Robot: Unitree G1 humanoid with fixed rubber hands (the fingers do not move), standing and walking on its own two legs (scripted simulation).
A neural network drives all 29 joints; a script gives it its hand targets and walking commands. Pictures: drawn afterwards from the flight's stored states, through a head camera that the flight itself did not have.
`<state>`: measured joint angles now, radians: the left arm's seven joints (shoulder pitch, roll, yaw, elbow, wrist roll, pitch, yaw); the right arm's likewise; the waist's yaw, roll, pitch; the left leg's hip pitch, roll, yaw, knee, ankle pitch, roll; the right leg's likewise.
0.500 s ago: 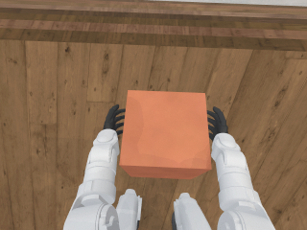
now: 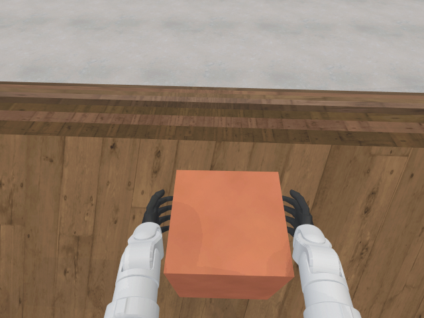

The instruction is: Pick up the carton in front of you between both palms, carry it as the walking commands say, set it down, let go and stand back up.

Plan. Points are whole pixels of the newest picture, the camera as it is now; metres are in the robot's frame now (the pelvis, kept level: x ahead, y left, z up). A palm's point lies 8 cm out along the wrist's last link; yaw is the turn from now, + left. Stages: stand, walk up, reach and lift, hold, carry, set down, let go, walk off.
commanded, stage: reach and lift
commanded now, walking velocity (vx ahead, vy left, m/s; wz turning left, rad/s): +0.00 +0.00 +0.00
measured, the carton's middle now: (225, 239) +0.31 +0.00 -0.07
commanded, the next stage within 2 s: hold in 1.12 s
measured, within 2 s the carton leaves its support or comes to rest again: neither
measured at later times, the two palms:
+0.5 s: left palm (145, 221) +0.29 +0.15 +0.04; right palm (310, 225) +0.29 -0.14 +0.05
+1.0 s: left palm (143, 216) +0.30 +0.16 +0.05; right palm (307, 212) +0.31 -0.14 +0.06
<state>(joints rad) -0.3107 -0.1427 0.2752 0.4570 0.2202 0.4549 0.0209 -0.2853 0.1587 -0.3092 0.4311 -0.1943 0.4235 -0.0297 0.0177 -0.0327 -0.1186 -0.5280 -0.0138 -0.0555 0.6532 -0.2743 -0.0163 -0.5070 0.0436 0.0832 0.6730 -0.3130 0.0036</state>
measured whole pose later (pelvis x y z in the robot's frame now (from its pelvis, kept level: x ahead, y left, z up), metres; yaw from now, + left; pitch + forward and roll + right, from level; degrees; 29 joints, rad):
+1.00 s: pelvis +0.01 +0.00 +0.02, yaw +1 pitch -6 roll +0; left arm -0.26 -0.15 0.24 0.29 0.27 0.67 0.00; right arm -0.29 0.16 -0.25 0.31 -0.27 0.66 0.01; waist 0.00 -0.02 0.03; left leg -0.09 -0.02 -0.08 0.38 -0.19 -0.01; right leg -0.06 0.02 0.07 0.39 -0.23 0.00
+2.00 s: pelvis +0.00 +0.00 +0.02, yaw +0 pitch -8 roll +0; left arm -0.30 -0.16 0.26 0.25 0.29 0.76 -0.01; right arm -0.31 0.16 -0.26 0.26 -0.28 0.73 0.02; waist 0.01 -0.01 0.03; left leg -0.05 -0.01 -0.06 0.37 -0.18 -0.01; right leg -0.03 0.03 0.08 0.39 -0.22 0.00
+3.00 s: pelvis +0.09 -0.04 +0.04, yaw -2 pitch +5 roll +4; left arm -0.17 -0.14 0.12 -0.26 0.12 1.15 0.09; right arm -0.21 0.11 -0.12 -0.23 -0.09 1.14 -0.08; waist 0.00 -0.04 -0.15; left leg -0.53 0.06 0.09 0.81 -0.22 0.00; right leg -0.12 -0.02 -0.08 0.23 -0.20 -0.06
